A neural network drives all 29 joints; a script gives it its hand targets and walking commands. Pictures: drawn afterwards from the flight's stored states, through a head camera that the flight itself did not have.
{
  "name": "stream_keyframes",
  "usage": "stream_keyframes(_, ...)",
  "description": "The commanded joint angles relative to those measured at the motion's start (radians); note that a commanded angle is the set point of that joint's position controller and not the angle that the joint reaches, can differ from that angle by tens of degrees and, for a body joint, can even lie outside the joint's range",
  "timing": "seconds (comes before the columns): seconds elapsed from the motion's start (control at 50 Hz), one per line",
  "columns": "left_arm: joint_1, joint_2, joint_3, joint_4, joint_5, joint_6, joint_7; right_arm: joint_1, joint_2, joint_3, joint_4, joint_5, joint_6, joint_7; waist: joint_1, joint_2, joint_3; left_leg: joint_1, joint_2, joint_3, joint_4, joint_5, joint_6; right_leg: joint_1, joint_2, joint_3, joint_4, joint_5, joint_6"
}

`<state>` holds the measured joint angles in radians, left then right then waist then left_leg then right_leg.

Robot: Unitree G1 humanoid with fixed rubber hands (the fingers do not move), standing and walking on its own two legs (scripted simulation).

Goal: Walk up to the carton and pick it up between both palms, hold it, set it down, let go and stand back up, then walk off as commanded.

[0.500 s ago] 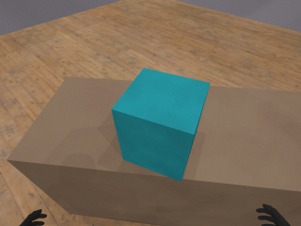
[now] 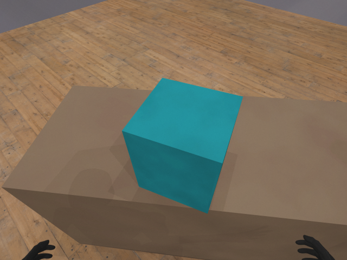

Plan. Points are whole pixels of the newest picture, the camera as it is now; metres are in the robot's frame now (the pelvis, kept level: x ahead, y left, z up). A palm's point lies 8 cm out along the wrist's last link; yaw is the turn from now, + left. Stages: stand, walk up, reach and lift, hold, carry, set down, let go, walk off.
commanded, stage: walk up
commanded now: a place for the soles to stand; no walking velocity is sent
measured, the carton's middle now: (185, 146) +0.41 -0.01 +0.02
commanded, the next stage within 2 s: reach and lift in 0.62 s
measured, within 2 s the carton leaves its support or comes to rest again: neither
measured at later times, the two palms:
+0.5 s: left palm out of the picture +0.12 +0.33 -0.05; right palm out of the picture +0.14 -0.32 -0.06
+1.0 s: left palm (47, 241) +0.19 +0.29 -0.04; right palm out of the picture +0.15 -0.32 -0.04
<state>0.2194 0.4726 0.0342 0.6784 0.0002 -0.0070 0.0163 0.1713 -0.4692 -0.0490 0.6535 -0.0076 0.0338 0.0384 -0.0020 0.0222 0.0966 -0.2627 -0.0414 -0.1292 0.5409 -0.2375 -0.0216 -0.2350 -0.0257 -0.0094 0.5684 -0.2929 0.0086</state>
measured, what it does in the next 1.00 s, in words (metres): stands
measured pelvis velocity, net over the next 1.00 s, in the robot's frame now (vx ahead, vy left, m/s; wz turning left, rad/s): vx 0.01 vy -0.01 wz -0.01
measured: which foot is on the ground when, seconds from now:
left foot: down 0.00-1.00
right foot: down 0.00-1.00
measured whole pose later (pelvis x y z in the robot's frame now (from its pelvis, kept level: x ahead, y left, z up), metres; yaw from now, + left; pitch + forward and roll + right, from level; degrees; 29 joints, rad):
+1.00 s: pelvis +0.01 -0.01 +0.00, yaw +0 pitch -6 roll +0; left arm 0.12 0.40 0.10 0.46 0.00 0.27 0.00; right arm 0.12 -0.37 -0.10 0.89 -0.07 -0.27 0.01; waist 0.00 -0.05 0.08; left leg -0.15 -0.02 -0.12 0.50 -0.24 -0.03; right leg -0.12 -0.02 -0.01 0.52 -0.29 0.01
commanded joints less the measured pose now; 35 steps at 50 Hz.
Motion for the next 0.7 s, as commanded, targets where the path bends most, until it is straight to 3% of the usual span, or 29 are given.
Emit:
stream_keyframes(0.0, -0.009, 0.190, 0.051, -0.024, -0.014, -0.022, 0.004, -0.038, -0.158, -0.046, 0.001, 0.017, -0.018, -0.011, 0.016, -0.036, -0.196, 0.053, 0.086, -0.055, -0.026, 0.232, 0.054, 0.110, -0.133, 0.088, -0.105, 0.186, -0.065)
stream_keyframes(0.02, -0.014, 0.197, 0.050, -0.026, -0.011, -0.021, 0.004, -0.028, -0.153, -0.044, 0.003, 0.014, -0.016, -0.012, 0.015, -0.068, -0.192, 0.059, 0.086, -0.047, -0.034, 0.233, 0.044, 0.109, -0.144, 0.089, -0.119, 0.185, -0.073)
stream_keyframes(0.04, -0.019, 0.197, 0.048, -0.032, -0.009, -0.021, 0.003, -0.026, -0.158, -0.045, -0.001, 0.010, -0.016, -0.013, 0.010, -0.067, -0.200, 0.081, 0.086, -0.043, -0.033, 0.239, 0.044, 0.099, -0.148, 0.099, -0.113, 0.211, -0.077)
stream_keyframes(0.1, -0.018, 0.189, 0.052, -0.030, -0.009, -0.019, 0.004, -0.037, -0.156, -0.045, 0.000, 0.010, -0.014, -0.011, 0.011, -0.034, -0.193, 0.078, 0.095, -0.058, -0.046, 0.207, 0.057, 0.071, -0.130, 0.091, -0.112, 0.122, -0.068)
stream_keyframes(0.32, -0.032, 0.189, 0.051, -0.030, -0.009, -0.021, -0.002, -0.037, -0.140, -0.041, 0.005, 0.012, -0.018, -0.006, 0.007, -0.037, -0.138, 0.035, 0.089, -0.082, -0.080, 0.092, 0.057, 0.036, -0.118, 0.086, -0.153, -0.038, -0.056)
stream_keyframes(0.42, -0.036, 0.197, 0.050, -0.026, -0.008, -0.024, -0.003, -0.034, -0.147, -0.040, 0.004, 0.011, -0.019, -0.003, 0.001, -0.049, -0.141, 0.037, 0.080, -0.076, -0.074, 0.053, 0.056, 0.029, -0.124, 0.105, -0.173, -0.062, -0.061)
stream_keyframes(0.48, -0.033, 0.194, 0.050, -0.031, -0.009, -0.025, -0.003, -0.031, -0.138, -0.039, 0.001, 0.011, -0.022, -0.002, 0.003, -0.058, -0.145, 0.038, 0.085, -0.076, -0.079, 0.086, 0.053, 0.044, -0.123, 0.098, -0.164, -0.029, -0.058)
stream_keyframes(0.54, -0.039, 0.180, 0.048, -0.035, -0.012, -0.026, -0.004, -0.031, -0.144, -0.038, 0.007, 0.010, -0.023, -0.004, 0.006, -0.030, -0.152, 0.037, 0.088, -0.081, -0.080, 0.115, 0.059, 0.054, -0.120, 0.088, -0.151, -0.006, -0.055)
stream_keyframes(0.6, -0.037, 0.195, 0.045, -0.026, -0.009, -0.026, -0.003, -0.027, -0.139, -0.037, 0.010, 0.015, -0.023, -0.005, 0.003, -0.053, -0.172, 0.053, 0.085, -0.072, -0.071, 0.138, 0.050, 0.062, -0.121, 0.089, -0.148, 0.028, -0.055)
stream_keyframes(0.62, -0.280, 0.036, 0.078, -0.210, 0.085, 0.136, 0.012, -0.144, -0.017, -0.136, 0.268, -0.118, -0.269, -0.001, 0.028, -0.028, -0.086, -0.019, 0.068, 0.189, -0.114, -0.078, -0.018, 0.027, 0.023, -0.075, -0.102, -0.079, -0.047)
stream_keyframes(0.64, -0.272, 0.023, 0.071, -0.227, 0.095, 0.191, 0.028, -0.149, -0.044, -0.155, 0.272, -0.126, -0.291, 0.026, 0.016, 0.007, -0.043, -0.159, 0.098, 0.201, -0.132, -0.159, 0.006, 0.116, 0.054, -0.082, -0.035, -0.064, -0.061)
stream_keyframes(0.66, -0.237, 0.023, 0.078, -0.238, 0.093, 0.223, 0.025, -0.135, -0.056, -0.171, 0.284, -0.125, -0.295, 0.034, 0.008, 0.017, -0.051, -0.242, 0.115, 0.210, -0.156, -0.189, 0.027, 0.236, 0.069, -0.083, 0.001, -0.014, -0.050)
stream_keyframes(0.68, -0.195, 0.026, 0.100, -0.261, 0.102, 0.236, 0.017, -0.112, -0.056, -0.175, 0.283, -0.135, -0.319, 0.029, 0.026, 0.004, -0.090, -0.239, 0.105, 0.220, -0.150, -0.146, 0.032, 0.307, 0.065, -0.070, 0.000, 0.042, -0.033)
